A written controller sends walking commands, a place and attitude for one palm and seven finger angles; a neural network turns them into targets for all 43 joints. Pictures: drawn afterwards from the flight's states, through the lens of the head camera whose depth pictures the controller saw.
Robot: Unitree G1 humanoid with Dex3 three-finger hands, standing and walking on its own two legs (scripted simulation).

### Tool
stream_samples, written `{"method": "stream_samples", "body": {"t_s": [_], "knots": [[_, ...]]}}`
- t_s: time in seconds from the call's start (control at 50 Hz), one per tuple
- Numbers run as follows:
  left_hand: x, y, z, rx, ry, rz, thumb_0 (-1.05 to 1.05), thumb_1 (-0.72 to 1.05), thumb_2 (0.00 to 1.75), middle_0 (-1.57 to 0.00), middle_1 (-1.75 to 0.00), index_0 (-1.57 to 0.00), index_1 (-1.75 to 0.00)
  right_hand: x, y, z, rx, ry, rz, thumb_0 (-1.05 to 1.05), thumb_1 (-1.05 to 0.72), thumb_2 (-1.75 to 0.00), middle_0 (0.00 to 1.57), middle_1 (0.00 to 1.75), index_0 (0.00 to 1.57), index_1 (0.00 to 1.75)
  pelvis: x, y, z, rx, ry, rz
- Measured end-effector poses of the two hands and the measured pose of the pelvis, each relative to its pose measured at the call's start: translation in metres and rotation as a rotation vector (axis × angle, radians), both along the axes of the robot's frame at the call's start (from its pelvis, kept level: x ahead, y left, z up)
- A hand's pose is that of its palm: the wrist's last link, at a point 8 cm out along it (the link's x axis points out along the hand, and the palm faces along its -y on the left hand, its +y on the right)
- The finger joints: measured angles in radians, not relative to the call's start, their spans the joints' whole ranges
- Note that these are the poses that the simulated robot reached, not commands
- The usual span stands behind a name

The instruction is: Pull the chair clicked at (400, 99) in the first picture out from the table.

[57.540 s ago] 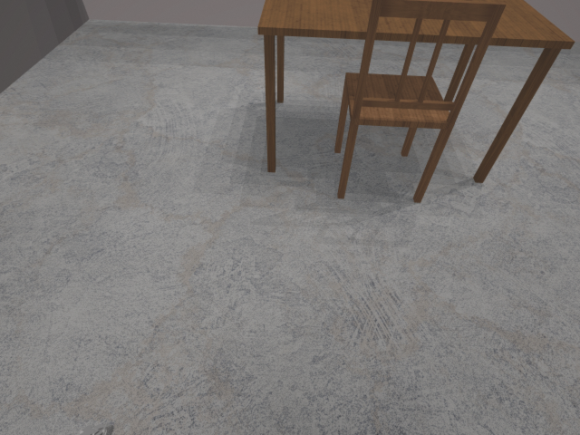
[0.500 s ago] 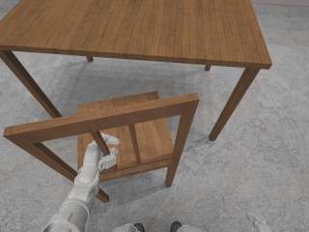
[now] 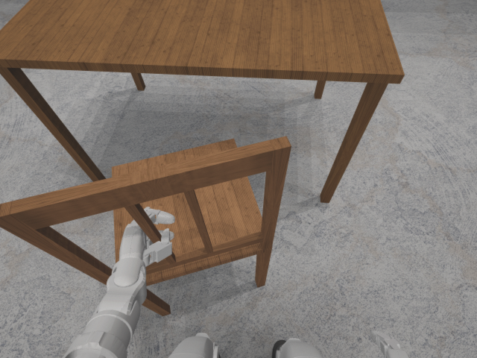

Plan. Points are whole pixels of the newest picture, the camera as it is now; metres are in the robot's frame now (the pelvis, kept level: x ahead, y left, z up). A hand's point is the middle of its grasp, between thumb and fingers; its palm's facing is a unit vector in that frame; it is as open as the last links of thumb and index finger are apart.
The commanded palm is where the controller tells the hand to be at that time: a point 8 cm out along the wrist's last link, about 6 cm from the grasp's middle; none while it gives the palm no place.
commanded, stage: step backward, pulling the chair out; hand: left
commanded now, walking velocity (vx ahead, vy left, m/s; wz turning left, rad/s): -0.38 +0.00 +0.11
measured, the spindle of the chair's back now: (155, 236) +0.33 +0.18 -0.07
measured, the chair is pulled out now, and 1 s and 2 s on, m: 0.32 0.44 0.59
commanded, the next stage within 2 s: stop walking, hand still on the chair in 1.52 s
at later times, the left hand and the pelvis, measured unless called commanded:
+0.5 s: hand (162, 281) +0.25 +0.15 -0.07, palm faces -0.01 -0.98 -0.18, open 4.9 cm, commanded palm +0.24 +0.20 -0.06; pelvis -0.06 +0.02 +0.00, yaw +1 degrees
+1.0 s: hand (158, 315) +0.19 +0.15 -0.07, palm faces +0.02 -0.98 -0.18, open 4.9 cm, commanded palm +0.17 +0.20 -0.06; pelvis -0.12 +0.00 +0.00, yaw +2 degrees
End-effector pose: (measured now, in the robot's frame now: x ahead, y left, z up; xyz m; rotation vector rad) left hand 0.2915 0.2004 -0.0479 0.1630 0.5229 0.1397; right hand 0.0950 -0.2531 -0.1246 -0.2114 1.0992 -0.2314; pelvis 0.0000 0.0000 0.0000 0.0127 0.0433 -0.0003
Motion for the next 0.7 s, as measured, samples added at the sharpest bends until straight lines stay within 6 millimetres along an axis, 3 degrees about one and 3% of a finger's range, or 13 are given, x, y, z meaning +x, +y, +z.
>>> {"method": "stream_samples", "body": {"t_s": [0.08, 0.14, 0.32, 0.46, 0.56, 0.7], "knots": [[-0.004, 0.000, 0.000, -0.005, -0.002, -0.027, 0.01, 0.74, 0.83, -0.36, -1.18, -0.49, -1.44, -0.010, -0.017, 0.005, -0.075, 0.015, 0.001, 0.01, -0.90, -0.90, 0.20, 0.30, 0.21, 0.30, -0.010, 0.008, -0.003, -0.008, 0.014, 0.042], [-0.008, 0.001, 0.000, -0.010, 0.000, -0.049, 0.00, 0.74, 0.82, -0.34, -1.19, -0.49, -1.44, -0.016, -0.018, 0.013, -0.096, 0.022, -0.002, 0.01, -0.91, -0.90, 0.20, 0.30, 0.20, 0.30, -0.022, 0.010, 0.000, 0.007, 0.005, 0.028], [-0.034, -0.002, -0.001, 0.004, -0.023, -0.075, -0.01, 0.73, 0.81, -0.35, -1.22, -0.49, -1.44, -0.030, 0.001, 0.016, -0.022, -0.055, -0.018, 0.01, -0.90, -0.90, 0.20, 0.30, 0.20, 0.30, -0.045, 0.005, -0.003, -0.007, 0.001, 0.007], [-0.057, -0.001, -0.001, -0.003, -0.024, -0.113, -0.01, 0.73, 0.80, -0.33, -1.24, -0.49, -1.44, -0.055, 0.021, 0.013, -0.025, -0.022, 0.006, 0.01, -0.90, -0.90, 0.20, 0.30, 0.20, 0.30, -0.059, 0.019, -0.002, -0.016, -0.008, 0.009], [-0.069, 0.001, 0.000, -0.007, -0.017, -0.094, 0.00, 0.73, 0.81, -0.32, -1.24, -0.49, -1.44, -0.066, 0.034, 0.007, 0.019, 0.016, 0.036, 0.01, -0.90, -0.90, 0.20, 0.30, 0.20, 0.30, -0.064, 0.011, -0.001, -0.028, -0.006, 0.027], [-0.078, -0.001, 0.000, 0.007, -0.014, -0.057, 0.00, 0.73, 0.83, -0.35, -1.22, -0.49, -1.44, -0.076, 0.022, 0.002, 0.039, -0.015, 0.021, 0.01, -0.90, -0.90, 0.20, 0.30, 0.21, 0.30, -0.090, -0.001, -0.001, -0.037, -0.012, 0.021]]}}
